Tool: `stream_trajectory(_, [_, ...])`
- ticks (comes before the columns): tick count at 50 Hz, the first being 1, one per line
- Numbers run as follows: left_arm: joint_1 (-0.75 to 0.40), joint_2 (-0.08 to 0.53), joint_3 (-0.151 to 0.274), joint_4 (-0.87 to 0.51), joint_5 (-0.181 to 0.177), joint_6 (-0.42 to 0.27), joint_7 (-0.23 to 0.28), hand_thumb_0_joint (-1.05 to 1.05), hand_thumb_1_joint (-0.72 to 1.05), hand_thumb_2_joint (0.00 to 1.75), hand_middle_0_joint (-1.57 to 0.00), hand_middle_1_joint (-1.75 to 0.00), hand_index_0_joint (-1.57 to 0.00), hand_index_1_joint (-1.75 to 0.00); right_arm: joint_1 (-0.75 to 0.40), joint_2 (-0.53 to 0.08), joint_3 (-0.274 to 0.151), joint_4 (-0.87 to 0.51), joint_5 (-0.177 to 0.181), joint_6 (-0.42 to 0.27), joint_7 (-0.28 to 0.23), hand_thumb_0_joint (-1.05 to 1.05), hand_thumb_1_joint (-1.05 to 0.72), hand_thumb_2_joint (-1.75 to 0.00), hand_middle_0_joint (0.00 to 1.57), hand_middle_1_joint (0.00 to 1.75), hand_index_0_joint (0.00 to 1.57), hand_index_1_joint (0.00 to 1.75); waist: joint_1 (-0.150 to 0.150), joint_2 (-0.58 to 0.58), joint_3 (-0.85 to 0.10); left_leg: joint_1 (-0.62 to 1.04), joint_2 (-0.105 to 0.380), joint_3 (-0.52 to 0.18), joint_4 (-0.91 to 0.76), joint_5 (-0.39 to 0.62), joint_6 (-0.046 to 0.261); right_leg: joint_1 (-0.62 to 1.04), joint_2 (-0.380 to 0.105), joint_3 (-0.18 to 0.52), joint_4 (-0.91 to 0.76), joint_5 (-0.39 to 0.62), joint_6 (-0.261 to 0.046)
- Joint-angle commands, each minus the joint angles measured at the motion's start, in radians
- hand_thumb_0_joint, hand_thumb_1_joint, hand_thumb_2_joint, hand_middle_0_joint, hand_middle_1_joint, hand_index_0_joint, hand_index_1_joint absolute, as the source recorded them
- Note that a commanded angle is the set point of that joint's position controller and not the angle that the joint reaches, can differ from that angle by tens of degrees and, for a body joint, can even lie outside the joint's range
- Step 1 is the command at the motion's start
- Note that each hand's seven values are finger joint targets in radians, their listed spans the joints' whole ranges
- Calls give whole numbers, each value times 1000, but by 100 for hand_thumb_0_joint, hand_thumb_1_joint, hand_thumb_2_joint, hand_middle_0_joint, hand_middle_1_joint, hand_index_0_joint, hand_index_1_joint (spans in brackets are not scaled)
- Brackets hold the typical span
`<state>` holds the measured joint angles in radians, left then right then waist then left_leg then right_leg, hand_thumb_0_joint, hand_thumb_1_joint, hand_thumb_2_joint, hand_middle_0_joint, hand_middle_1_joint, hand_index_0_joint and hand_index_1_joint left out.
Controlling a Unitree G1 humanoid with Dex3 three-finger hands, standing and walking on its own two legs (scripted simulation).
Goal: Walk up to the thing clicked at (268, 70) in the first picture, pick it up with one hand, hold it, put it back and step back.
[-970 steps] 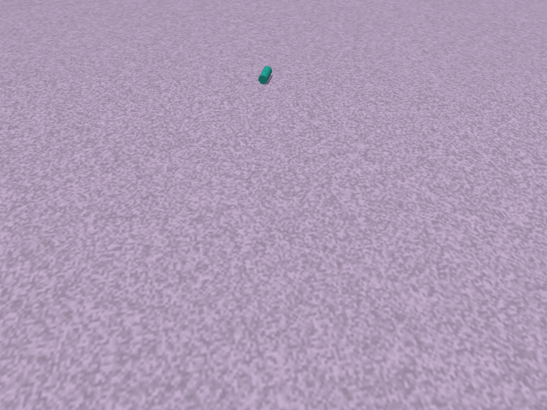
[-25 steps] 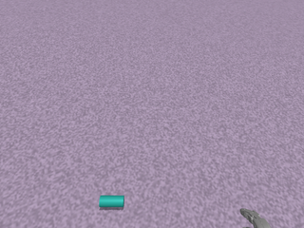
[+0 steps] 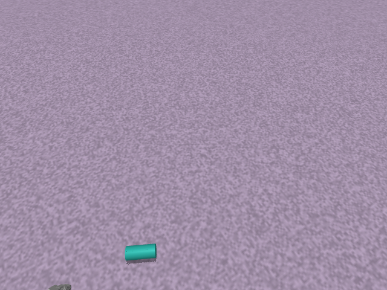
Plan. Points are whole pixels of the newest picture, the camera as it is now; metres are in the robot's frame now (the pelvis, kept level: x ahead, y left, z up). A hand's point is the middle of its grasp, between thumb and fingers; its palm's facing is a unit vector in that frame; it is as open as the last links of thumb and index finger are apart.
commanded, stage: stand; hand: left
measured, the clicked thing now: (141, 251) +0.39 +0.23 -0.74
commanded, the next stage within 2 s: none
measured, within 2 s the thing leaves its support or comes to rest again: neither
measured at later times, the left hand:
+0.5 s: hand out of the picture +0.11 +0.26 -0.15, palm faces -0.03 -0.94 -0.34, open 7.4 cm
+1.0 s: hand out of the picture +0.11 +0.26 -0.15, palm faces -0.03 -0.94 -0.34, open 7.4 cm
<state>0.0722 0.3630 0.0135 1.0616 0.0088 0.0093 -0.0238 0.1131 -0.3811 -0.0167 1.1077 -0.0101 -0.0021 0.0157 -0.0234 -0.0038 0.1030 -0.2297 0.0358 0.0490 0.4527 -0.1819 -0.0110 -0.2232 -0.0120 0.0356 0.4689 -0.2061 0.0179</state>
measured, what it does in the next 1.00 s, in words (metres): stands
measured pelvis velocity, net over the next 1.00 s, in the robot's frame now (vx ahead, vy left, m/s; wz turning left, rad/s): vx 0.03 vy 0.00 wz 0.01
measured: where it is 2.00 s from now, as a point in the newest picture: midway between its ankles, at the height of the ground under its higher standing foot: outside the picture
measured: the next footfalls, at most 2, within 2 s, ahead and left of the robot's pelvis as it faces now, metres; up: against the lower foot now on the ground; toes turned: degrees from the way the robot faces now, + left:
none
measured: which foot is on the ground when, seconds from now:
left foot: down 0.00-1.00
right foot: down 0.00-1.00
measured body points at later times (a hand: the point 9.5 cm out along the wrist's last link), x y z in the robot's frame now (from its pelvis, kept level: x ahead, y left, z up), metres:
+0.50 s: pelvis +0.03 +0.01 +0.01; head +0.04 +0.01 +0.46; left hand +0.11 +0.31 -0.12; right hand +0.11 -0.29 -0.12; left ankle +0.04 +0.13 -0.74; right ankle +0.03 -0.13 -0.74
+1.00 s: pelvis +0.03 +0.00 +0.01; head +0.04 +0.01 +0.46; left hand +0.11 +0.31 -0.12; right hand +0.12 -0.30 -0.12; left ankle +0.04 +0.13 -0.74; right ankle +0.03 -0.13 -0.74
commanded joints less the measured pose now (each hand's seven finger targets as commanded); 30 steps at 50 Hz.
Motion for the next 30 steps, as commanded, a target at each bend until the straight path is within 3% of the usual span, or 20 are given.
stream_trajectory(1, [-48, 225, 37, -27, 4, -35, 13, 0, 90, 90, -20, -30, -20, -30, -76, -188, -31, -48, -3, -28, -6, 0, -90, -90, 20, 30, 20, 30, 19, -5, -135, 37, 88, -137, -164, -181, 35, 36, -114, 128, -192, -167, -46])
stream_trajectory(5, [-49, 220, 30, -10, -2, -46, 17, 0, 90, 90, -20, -30, -20, -30, -57, -186, -30, -30, -2, -35, -6, 0, -90, -90, 20, 30, 20, 30, 13, -6, -114, 68, 94, -128, -177, -44, 25, 48, -115, 104, -190, -35, -40])
stream_trajectory(8, [-39, 213, 28, -1, -5, -49, 18, 0, 90, 90, -20, -30, -20, -30, -42, -194, -32, -21, -2, -37, -8, 0, -90, -90, 20, 30, 20, 30, 13, 3, -117, 82, 99, -125, -179, -10, 26, 67, -115, 98, -187, 20, -39])
stream_trajectory(11, [-29, 208, 26, 4, -4, -48, 18, 0, 90, 90, -20, -30, -20, -30, -35, -193, -32, -18, -2, -36, -10, 0, -90, -90, 20, 30, 20, 30, 13, 17, -106, 75, 99, -125, -193, -33, 23, 65, -108, 88, -188, 9, -37])
stream_trajectory(14, [-31, 206, 25, 5, -4, -49, 20, 0, 90, 90, -20, -30, -20, -30, -36, -189, -30, -19, 0, -41, -12, 0, -90, -90, 20, 30, 20, 30, 12, 9, -143, 112, 105, -120, -180, 78, 23, 97, -114, 81, -174, 109, -35])
stream_trajectory(19, [-20, 205, 24, 9, -4, -46, 23, 0, 90, 90, -20, -30, -20, -30, -55, -184, -29, -19, 1, -38, -15, 0, -90, -90, 20, 30, 20, 30, 15, 3, -121, 126, 104, -115, -184, 84, 19, 78, -111, 73, -182, 109, -30])
stream_trajectory(21, [-15, 201, 23, 7, -3, -48, 24, 0, 90, 90, -20, -30, -20, -30, -59, -191, -32, -20, 2, -38, -15, 0, -90, -90, 20, 30, 20, 30, 15, 14, -156, 155, 109, -110, -167, 155, 23, 96, -115, 68, -175, 175, -28])
stream_trajectory(30, [-15, 208, 25, 10, -2, -46, 28, 0, 90, 90, -20, -30, -20, -30, -78, -181, -28, -21, 2, -33, -18, 0, -90, -90, 20, 30, 20, 30, 12, 4, -150, 173, 109, -100, -167, 177, 21, 92, -118, 62, -184, 196, -23])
